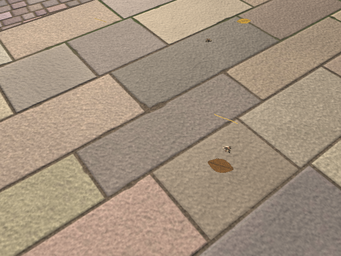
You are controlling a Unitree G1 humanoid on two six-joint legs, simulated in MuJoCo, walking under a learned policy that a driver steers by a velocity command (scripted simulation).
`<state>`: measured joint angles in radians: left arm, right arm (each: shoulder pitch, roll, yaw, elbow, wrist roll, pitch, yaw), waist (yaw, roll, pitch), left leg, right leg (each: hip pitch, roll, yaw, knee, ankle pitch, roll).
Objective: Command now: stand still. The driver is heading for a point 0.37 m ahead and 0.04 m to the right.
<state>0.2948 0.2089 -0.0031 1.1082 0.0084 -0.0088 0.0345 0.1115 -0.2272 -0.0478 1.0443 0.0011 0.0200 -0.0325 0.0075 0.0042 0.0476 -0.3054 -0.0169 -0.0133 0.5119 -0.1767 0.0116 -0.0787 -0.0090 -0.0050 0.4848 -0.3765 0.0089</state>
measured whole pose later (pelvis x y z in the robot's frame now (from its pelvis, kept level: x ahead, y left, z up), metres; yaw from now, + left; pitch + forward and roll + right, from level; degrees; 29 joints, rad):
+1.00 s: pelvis +0.10 +0.03 +0.00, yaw +0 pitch +0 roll +0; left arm 0.36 0.24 0.05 1.00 -0.04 -0.09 0.01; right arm 0.30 -0.22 -0.05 1.11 0.01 -0.11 0.02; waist -0.03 -0.03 0.01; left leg -0.19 -0.03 0.07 0.48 -0.28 0.06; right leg -0.38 -0.03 0.03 1.18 -0.36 -0.07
